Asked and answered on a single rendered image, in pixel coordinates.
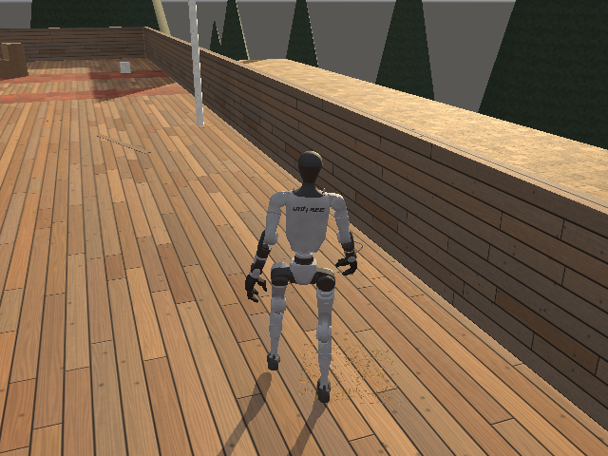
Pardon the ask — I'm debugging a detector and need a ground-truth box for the robot left shin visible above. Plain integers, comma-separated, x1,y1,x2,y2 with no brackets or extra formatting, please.
269,297,283,358

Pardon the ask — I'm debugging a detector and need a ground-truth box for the robot left forearm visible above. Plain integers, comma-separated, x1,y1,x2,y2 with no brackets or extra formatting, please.
249,230,272,278

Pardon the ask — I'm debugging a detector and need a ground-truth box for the robot left hand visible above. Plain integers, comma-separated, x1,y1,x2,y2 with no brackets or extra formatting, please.
245,275,267,303

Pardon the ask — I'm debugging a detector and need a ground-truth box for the robot right upper arm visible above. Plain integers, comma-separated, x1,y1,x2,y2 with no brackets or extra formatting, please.
328,193,352,244

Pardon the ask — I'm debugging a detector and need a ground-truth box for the robot left upper arm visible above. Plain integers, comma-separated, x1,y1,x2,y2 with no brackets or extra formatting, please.
263,191,289,245

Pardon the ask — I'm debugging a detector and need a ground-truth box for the robot shin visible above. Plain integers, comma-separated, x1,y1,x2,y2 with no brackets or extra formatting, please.
318,325,332,390
269,297,283,358

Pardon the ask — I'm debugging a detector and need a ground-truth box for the robot right forearm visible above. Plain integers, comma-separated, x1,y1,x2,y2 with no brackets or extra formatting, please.
341,229,357,262

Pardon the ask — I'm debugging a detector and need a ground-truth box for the robot right shin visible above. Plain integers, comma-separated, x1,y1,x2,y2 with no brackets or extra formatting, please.
318,325,332,390

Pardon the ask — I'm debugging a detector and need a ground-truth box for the robot right hand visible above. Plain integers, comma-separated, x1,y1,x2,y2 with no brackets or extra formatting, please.
335,258,357,276

